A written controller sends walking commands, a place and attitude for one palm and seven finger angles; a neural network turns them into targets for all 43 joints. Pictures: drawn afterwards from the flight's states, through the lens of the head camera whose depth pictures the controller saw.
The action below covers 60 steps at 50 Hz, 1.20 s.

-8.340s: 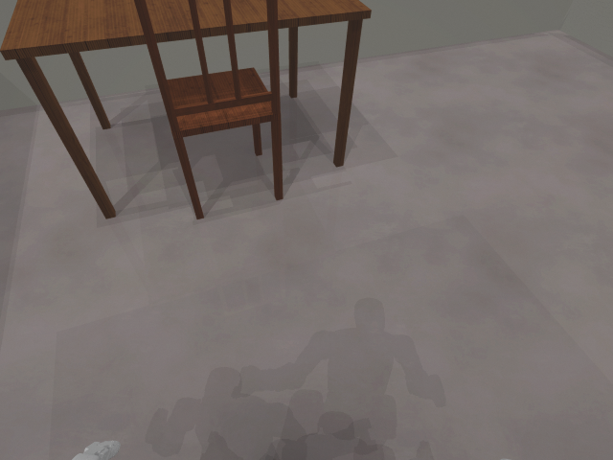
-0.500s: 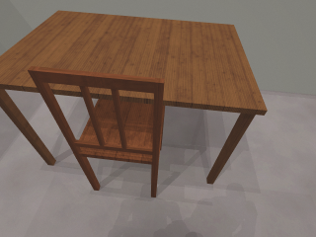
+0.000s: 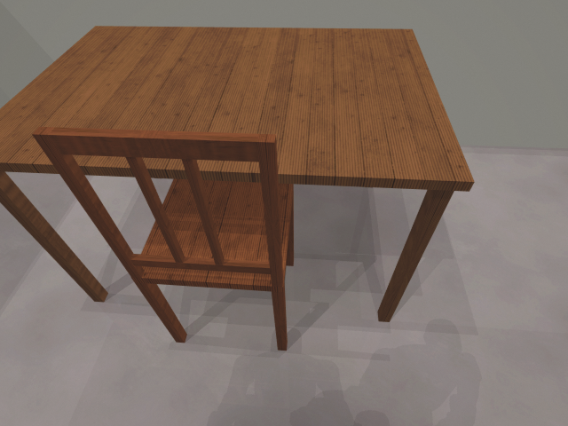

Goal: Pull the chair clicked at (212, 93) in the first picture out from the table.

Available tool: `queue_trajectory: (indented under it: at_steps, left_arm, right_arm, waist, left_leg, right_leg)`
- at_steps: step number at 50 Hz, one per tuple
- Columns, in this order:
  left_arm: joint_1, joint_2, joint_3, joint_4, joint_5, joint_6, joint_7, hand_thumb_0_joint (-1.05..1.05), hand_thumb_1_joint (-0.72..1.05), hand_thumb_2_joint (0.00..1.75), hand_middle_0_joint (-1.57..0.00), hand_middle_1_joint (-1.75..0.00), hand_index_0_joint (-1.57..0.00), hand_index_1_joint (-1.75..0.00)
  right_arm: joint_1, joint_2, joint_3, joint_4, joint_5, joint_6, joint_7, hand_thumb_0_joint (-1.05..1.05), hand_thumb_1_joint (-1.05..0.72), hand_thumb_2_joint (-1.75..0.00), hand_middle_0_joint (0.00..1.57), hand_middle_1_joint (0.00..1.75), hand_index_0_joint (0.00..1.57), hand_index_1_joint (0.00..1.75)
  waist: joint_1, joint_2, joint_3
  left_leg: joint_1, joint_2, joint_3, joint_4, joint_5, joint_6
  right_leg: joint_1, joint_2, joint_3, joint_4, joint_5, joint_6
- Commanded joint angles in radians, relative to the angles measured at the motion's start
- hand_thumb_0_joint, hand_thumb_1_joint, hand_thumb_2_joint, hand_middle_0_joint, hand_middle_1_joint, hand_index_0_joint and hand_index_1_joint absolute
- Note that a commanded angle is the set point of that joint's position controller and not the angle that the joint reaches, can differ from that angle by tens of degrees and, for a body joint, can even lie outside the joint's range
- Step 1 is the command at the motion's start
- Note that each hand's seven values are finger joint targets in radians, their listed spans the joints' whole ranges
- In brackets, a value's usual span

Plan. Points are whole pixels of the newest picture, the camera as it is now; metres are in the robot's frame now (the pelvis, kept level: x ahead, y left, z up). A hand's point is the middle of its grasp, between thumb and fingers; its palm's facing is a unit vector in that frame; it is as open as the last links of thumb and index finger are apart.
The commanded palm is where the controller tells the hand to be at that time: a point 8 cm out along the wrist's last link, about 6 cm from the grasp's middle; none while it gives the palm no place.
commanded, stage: look again from close up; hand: left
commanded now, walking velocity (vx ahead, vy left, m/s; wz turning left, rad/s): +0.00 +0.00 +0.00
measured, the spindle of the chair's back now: (160, 215) +0.51 +0.30 -0.06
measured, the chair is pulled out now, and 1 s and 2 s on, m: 0.00 0.00 0.00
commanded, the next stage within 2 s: shuffle to correct the standing spot in 0.82 s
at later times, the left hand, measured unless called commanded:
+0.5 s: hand out of the picture +0.00 +0.14 -0.17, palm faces +0.02 -0.98 -0.18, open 7.4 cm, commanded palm none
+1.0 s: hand out of the picture +0.01 +0.15 -0.17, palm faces +0.02 -0.98 -0.19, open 7.4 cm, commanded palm none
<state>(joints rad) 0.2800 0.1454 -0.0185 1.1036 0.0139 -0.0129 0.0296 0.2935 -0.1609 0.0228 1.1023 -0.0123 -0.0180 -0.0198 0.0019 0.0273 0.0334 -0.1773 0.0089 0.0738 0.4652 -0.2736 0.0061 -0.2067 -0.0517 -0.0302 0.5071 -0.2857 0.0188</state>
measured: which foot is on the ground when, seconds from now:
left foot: down 0.00-1.00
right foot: down 0.00-1.00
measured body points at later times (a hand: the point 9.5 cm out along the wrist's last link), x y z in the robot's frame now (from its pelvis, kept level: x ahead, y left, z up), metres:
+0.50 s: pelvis +0.01 -0.02 +0.00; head +0.03 -0.03 +0.45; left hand +0.00 +0.20 -0.16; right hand +0.01 -0.24 -0.16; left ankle -0.01 +0.11 -0.74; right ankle -0.01 -0.13 -0.74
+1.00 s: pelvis +0.02 -0.02 +0.00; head +0.03 -0.02 +0.45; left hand +0.01 +0.20 -0.16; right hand +0.01 -0.24 -0.16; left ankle -0.01 +0.11 -0.74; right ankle -0.01 -0.13 -0.74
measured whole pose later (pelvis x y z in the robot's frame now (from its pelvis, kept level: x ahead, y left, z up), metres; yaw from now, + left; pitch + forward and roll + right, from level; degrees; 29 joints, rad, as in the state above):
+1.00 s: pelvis +0.02 -0.02 +0.00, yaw +0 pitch +0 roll +1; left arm 0.28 0.15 -0.01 1.12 0.02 -0.02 0.03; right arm 0.27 -0.14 0.01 1.15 -0.01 -0.02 -0.03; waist 0.01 0.00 0.03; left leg -0.14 0.04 0.06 0.42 -0.27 -0.03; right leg -0.17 -0.02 -0.05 0.46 -0.28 -0.01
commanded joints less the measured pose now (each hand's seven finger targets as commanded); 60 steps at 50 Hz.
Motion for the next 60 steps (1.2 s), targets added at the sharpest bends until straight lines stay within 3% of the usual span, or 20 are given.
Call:
queue_trajectory:
  at_steps: [1, 19, 27, 43, 47, 50, 53, 54, 56, 57, 58, 59, 60]
  left_arm:
    - [0.059, 0.118, 0.027, -0.018, -0.005, -0.015, 0.006, 0.0, 0.9, 0.9, -0.2, -0.3, -0.2, -0.3]
    - [0.069, 0.106, 0.026, -0.004, -0.003, -0.019, 0.007, 0.0, 0.9, 0.9, -0.2, -0.3, -0.2, -0.3]
    - [0.076, 0.111, 0.028, -0.003, -0.004, -0.023, 0.007, 0.0, 0.9, 0.9, -0.2, -0.3, -0.2, -0.3]
    - [0.066, 0.11, 0.032, -0.007, -0.004, -0.019, 0.007, 0.0, 0.9, 0.9, -0.2, -0.3, -0.2, -0.3]
    - [0.07, 0.109, 0.032, -0.005, -0.003, -0.02, 0.007, 0.0, 0.9, 0.9, -0.2, -0.3, -0.2, -0.3]
    - [0.081, 0.124, 0.043, -0.01, 0.003, -0.014, 0.004, 0.0, 0.9, 0.9, -0.2, -0.3, -0.2, -0.3]
    - [0.109, 0.153, 0.06, -0.014, 0.006, -0.008, 0.001, 0.0, 0.9, 0.9, -0.2, -0.3, -0.2, -0.3]
    - [0.116, 0.159, 0.066, -0.019, 0.006, -0.008, 0.002, 0.0, 0.9, 0.9, -0.2, -0.3, -0.2, -0.3]
    - [0.115, 0.163, 0.076, -0.029, 0.007, -0.009, 0.003, 0.0, 0.9, 0.9, -0.2, -0.3, -0.2, -0.3]
    - [0.103, 0.16, 0.08, -0.034, 0.008, -0.009, 0.003, 0.0, 0.9, 0.9, -0.2, -0.3, -0.2, -0.3]
    - [0.083, 0.146, 0.079, -0.043, 0.009, -0.006, 0.002, 0.0, 0.9, 0.9, -0.2, -0.3, -0.2, -0.3]
    - [0.062, 0.119, 0.072, -0.051, 0.009, -0.004, 0.001, 0.0, 0.9, 0.9, -0.2, -0.3, -0.2, -0.3]
    - [0.058, 0.079, 0.06, -0.056, 0.008, -0.002, 0.002, 0.0, 0.9, 0.9, -0.2, -0.3, -0.2, -0.3]
  right_arm:
    - [0.047, -0.079, -0.02, -0.018, 0.002, -0.017, -0.006, 0.0, -0.9, -0.9, 0.2, 0.3, 0.2, 0.3]
    - [0.029, -0.066, -0.022, 0.012, 0.002, -0.011, -0.011, 0.0, -0.9, -0.9, 0.2, 0.3, 0.2, 0.3]
    - [0.034, -0.064, -0.023, 0.015, 0.002, -0.014, -0.013, 0.0, -0.9, -0.9, 0.2, 0.3, 0.2, 0.3]
    - [0.035, -0.062, -0.025, 0.022, 0.002, -0.015, -0.016, 0.0, -0.9, -0.9, 0.2, 0.3, 0.2, 0.3]
    - [0.045, -0.068, -0.023, 0.025, 0.0, -0.016, -0.014, 0.0, -0.9, -0.9, 0.2, 0.3, 0.2, 0.3]
    - [0.055, -0.067, -0.027, 0.019, -0.005, -0.006, -0.007, 0.0, -0.9, -0.9, 0.2, 0.3, 0.2, 0.3]
    - [0.043, -0.054, -0.029, -0.004, -0.008, 0.005, -0.001, 0.0, -0.9, -0.9, 0.2, 0.3, 0.2, 0.3]
    - [0.047, -0.051, -0.031, -0.013, -0.009, 0.006, 0.0, 0.0, -0.9, -0.9, 0.2, 0.3, 0.2, 0.3]
    - [0.06, -0.044, -0.031, -0.022, -0.01, 0.001, 0.001, 0.0, -0.9, -0.9, 0.2, 0.3, 0.2, 0.3]
    - [0.08, -0.041, -0.032, -0.018, -0.01, -0.004, 0.0, 0.0, -0.9, -0.9, 0.2, 0.3, 0.2, 0.3]
    - [0.108, -0.039, -0.032, -0.009, -0.008, -0.008, -0.001, 0.0, -0.9, -0.9, 0.2, 0.3, 0.2, 0.3]
    - [0.148, -0.055, -0.03, 0.008, -0.009, -0.018, -0.003, 0.0, -0.9, -0.9, 0.2, 0.3, 0.2, 0.3]
    - [0.181, -0.086, -0.035, 0.023, -0.011, -0.026, -0.01, 0.0, -0.9, -0.9, 0.2, 0.3, 0.2, 0.3]
  waist:
    - [0.001, -0.047, 0.017]
    - [0.002, -0.035, 0.036]
    - [0.005, -0.033, 0.006]
    - [0.008, -0.03, 0.028]
    - [0.01, -0.032, 0.007]
    - [0.016, -0.048, 0.03]
    - [0.031, -0.125, 0.098]
    - [0.029, -0.148, 0.099]
    - [0.022, -0.154, 0.099]
    - [0.011, -0.127, 0.095]
    - [-0.005, -0.079, 0.1]
    - [-0.018, 0.012, 0.081]
    - [-0.018, 0.129, 0.048]
  left_leg:
    - [-0.021, 0.079, -0.079, -0.095, 0.147, 0.022]
    - [0.005, 0.085, -0.067, -0.1, 0.156, 0.006]
    - [0.02, 0.088, -0.065, -0.098, 0.19, 0.004]
    - [0.022, 0.097, -0.069, -0.113, 0.203, 0.007]
    - [0.025, 0.091, -0.066, -0.107, 0.186, 0.006]
    - [-0.025, 0.063, -0.043, -0.07, 0.033, 0.009]
    - [-0.121, 0.021, -0.004, 0.013, -0.084, 0.001]
    - [-0.142, 0.016, 0.005, 0.056, -0.093, 0.0]
    - [-0.123, 0.021, 0.009, 0.069, -0.08, 0.002]
    - [-0.088, 0.024, 0.007, 0.035, -0.057, 0.003]
    - [-0.038, 0.032, -0.008, -0.014, 0.0, 0.008]
    - [0.021, 0.07, -0.059, -0.058, 0.173, 0.021]
    - [0.072, 0.147, -0.136, -0.077, 0.413, 0.056]
  right_leg:
    - [-0.002, -0.062, 0.061, -0.094, 0.162, -0.045]
    - [-0.004, -0.06, 0.071, -0.131, 0.213, -0.049]
    - [0.024, -0.064, 0.067, -0.129, 0.267, -0.051]
    - [0.021, -0.055, 0.061, -0.131, 0.245, -0.051]
    - [0.035, -0.061, 0.062, -0.126, 0.23, -0.053]
    - [0.025, -0.075, 0.09, -0.141, 0.031, -0.073]
    - [0.017, -0.13, 0.168, -0.207, -0.118, -0.115]
    - [0.015, -0.16, 0.207, -0.227, -0.134, -0.134]
    - [-0.01, -0.188, 0.221, -0.215, -0.074, -0.157]
    - [-0.025, -0.176, 0.191, -0.177, -0.031, -0.153]
    - [-0.055, -0.13, 0.132, -0.118, 0.008, -0.134]
    - [-0.069, -0.058, 0.048, -0.006, 0.08, -0.097]
    - [-0.087, -0.006, -0.031, 0.086, 0.043, -0.061]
